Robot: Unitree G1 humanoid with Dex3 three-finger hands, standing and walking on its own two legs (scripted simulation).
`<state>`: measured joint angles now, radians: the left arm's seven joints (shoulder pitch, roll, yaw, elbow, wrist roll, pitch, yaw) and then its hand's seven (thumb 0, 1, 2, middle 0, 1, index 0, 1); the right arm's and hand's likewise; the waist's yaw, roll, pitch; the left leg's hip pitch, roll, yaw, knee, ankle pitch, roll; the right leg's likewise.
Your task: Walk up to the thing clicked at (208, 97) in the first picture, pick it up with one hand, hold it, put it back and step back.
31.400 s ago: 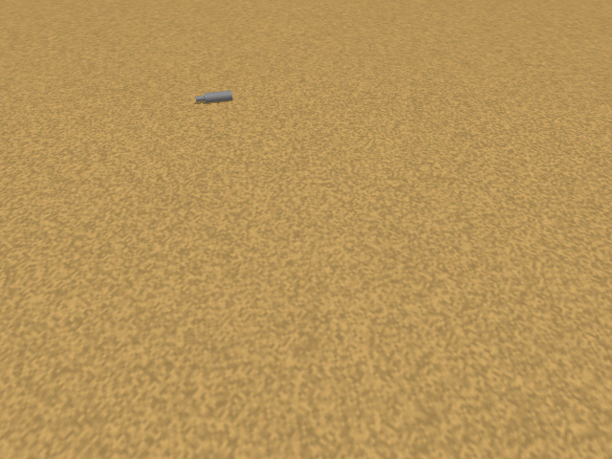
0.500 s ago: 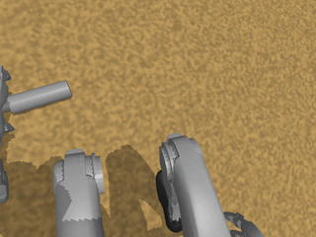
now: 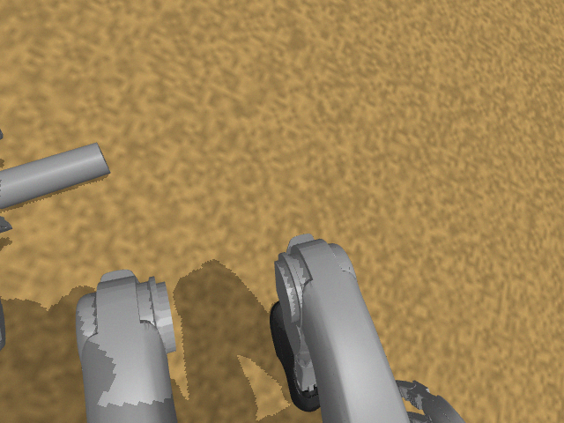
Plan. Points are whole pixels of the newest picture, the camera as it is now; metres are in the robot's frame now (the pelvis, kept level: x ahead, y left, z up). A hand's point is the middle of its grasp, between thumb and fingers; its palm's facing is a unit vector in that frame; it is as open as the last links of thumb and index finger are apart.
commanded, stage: rise first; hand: left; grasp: from above
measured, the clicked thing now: (33, 179) +0.49 +0.30 -0.30
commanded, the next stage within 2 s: approach in 1.02 s
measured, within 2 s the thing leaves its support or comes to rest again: neither
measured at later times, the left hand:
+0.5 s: hand out of the picture +0.46 +0.32 -0.19, palm faces -0.39 -0.15 -0.91, open 13.6 cm
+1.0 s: hand out of the picture +0.46 +0.33 -0.17, palm faces -0.40 -0.15 -0.90, open 13.6 cm
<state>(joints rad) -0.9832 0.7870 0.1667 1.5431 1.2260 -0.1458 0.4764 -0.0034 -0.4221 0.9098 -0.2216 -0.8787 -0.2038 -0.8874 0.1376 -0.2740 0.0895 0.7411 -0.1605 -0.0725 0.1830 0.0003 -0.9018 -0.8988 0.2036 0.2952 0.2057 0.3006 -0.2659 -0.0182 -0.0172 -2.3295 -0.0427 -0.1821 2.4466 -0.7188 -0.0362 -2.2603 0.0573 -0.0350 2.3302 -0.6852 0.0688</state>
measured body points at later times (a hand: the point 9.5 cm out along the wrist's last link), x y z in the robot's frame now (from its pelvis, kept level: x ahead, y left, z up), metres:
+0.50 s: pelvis +0.00 +0.00 +0.00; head +0.25 +0.09 +0.36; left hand +0.48 +0.33 -0.14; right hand +0.04 -0.27 -0.09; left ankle +0.06 +0.13 -0.29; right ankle +0.10 -0.14 -0.29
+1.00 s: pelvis -0.01 +0.00 +0.00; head +0.24 +0.08 +0.37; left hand +0.47 +0.33 -0.12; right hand +0.04 -0.27 -0.09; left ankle +0.06 +0.13 -0.29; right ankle +0.10 -0.14 -0.29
